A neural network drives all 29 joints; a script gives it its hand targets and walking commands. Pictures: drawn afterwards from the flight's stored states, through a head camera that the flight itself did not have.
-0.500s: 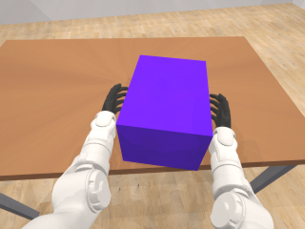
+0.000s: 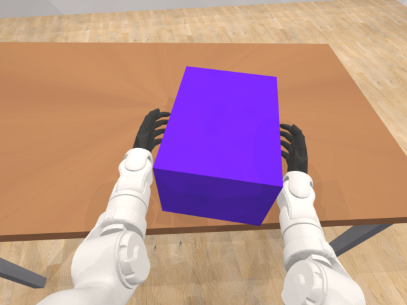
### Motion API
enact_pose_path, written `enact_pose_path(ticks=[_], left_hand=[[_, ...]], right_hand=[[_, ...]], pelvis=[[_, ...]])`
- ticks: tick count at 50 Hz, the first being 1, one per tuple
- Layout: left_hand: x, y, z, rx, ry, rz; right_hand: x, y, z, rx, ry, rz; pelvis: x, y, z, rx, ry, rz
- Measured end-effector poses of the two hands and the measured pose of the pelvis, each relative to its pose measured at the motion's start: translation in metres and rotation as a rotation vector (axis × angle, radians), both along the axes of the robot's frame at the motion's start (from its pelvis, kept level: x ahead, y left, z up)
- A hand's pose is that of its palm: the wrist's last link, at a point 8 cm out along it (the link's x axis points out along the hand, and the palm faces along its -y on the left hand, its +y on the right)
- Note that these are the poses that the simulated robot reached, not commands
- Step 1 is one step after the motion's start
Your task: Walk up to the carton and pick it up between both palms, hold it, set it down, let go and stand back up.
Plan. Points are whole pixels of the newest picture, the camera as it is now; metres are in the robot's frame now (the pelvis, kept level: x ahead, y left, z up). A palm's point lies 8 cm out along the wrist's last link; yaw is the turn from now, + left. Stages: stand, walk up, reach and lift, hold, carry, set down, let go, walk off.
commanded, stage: set down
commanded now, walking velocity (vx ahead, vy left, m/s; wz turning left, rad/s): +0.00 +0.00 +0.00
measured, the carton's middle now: (221, 141) +0.47 -0.03 +0.03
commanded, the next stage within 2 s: none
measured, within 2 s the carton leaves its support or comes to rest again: neither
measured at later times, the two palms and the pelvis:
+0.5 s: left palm (144, 146) +0.43 +0.13 +0.07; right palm (295, 166) +0.38 -0.17 +0.06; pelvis +0.00 +0.00 +0.00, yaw +0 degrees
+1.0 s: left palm (141, 147) +0.44 +0.14 +0.04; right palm (295, 172) +0.38 -0.19 +0.03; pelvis -0.01 +0.01 -0.02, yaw -2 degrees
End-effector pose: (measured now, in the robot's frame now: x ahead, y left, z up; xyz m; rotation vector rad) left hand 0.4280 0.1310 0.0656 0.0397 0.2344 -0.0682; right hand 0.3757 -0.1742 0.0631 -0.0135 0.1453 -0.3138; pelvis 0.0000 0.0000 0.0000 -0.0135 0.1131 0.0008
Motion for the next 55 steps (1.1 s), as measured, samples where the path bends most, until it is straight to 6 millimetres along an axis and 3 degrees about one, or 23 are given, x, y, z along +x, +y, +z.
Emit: enact_pose_path(ticks=[33,44,48,55], left_hand=[[0.001,0.001,-0.002,0.038,0.009,-0.009],[0.009,0.003,-0.035,0.036,0.095,0.032],[0.015,0.008,-0.030,0.022,0.058,0.051],[0.015,0.027,-0.012,0.051,0.034,0.048]], right_hand=[[0.000,-0.003,-0.002,-0.019,0.004,0.027],[-0.005,-0.006,-0.050,0.053,0.181,0.044],[0.002,-0.009,-0.043,0.049,0.130,0.034],[0.009,-0.030,-0.009,0.017,0.081,0.007]], pelvis=[[-0.003,0.001,0.000,0.002,-0.007,-0.018],[-0.009,0.004,-0.011,-0.009,0.182,-0.042],[-0.011,0.006,-0.017,-0.010,0.254,-0.038],[-0.021,0.010,-0.021,-0.022,0.250,-0.039]])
